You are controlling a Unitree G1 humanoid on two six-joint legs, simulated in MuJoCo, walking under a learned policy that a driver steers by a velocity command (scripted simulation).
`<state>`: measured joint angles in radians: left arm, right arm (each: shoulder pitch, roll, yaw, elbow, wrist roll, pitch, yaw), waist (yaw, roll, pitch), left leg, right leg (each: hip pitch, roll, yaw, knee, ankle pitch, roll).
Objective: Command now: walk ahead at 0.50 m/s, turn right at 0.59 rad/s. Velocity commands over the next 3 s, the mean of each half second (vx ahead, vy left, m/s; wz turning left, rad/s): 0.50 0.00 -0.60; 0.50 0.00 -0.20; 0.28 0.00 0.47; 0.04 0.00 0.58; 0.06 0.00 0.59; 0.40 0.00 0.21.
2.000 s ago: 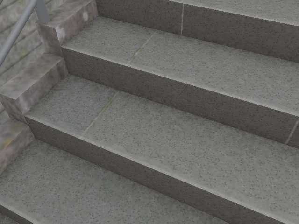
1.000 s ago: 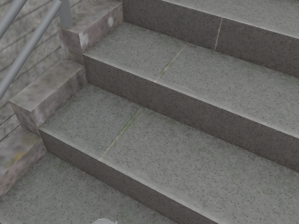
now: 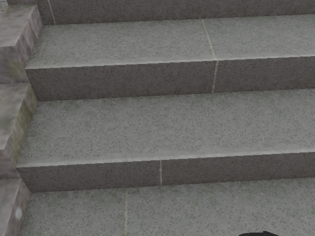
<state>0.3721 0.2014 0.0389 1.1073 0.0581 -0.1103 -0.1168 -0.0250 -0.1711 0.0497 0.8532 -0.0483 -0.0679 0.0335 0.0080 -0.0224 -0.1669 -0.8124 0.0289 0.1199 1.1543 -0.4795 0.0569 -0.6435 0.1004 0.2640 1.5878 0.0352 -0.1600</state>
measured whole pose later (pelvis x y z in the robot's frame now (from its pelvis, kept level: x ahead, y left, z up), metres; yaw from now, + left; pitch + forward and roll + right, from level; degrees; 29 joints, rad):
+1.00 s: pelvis +0.58 -0.07 +0.28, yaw -24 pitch +6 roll +1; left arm 0.34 0.21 0.02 1.02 0.07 -0.12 -0.09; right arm 0.01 -0.15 0.06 0.73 -0.02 -0.06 0.07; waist -0.01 -0.07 -0.11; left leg -0.97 -0.04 0.07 1.35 -0.52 0.08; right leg -0.10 -0.09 -0.01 0.41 -0.22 -0.07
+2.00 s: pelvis +0.96 -0.19 +0.57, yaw +11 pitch +3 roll -5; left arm 0.14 0.22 0.05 0.88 0.04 -0.14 0.04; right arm 0.03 -0.26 -0.02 0.75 -0.03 -0.08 0.08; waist 0.06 0.04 -0.06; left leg -0.69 0.09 -0.05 1.06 -0.36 -0.04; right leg -0.37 -0.08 -0.35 0.52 -0.17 -0.04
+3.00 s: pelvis +1.24 -0.04 +0.56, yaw +32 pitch +9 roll +3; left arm 0.74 0.03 -0.06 1.19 0.09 -0.09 -0.10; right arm -0.24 -0.05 0.10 0.58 -0.02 0.03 0.10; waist 0.11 -0.07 -0.14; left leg -1.25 0.04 0.15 1.41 -0.35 0.21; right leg 0.23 -0.11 -0.07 0.11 -0.43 0.00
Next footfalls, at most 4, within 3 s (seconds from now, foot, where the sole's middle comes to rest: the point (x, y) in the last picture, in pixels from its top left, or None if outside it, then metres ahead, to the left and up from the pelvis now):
0.50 right None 0.42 -0.17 -0.52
0.96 left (183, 137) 0.76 -0.05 -0.35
1.56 right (244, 48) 1.08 -0.30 -0.19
2.06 left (181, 54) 1.04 -0.05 -0.19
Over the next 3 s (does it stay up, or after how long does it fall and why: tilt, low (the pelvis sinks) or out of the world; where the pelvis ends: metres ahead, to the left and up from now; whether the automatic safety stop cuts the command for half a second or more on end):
stays up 1.24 -0.04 0.56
